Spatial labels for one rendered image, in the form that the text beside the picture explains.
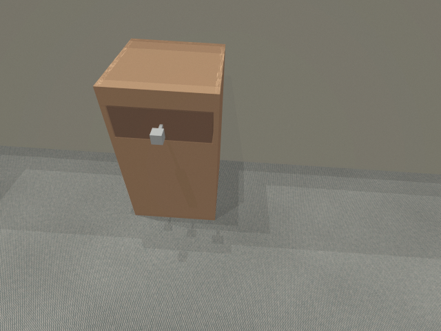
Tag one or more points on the handle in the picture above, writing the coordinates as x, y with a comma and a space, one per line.
157, 135

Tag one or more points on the cabinet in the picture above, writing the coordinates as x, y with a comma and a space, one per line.
179, 178

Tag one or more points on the drawer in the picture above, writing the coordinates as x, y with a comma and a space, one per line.
179, 125

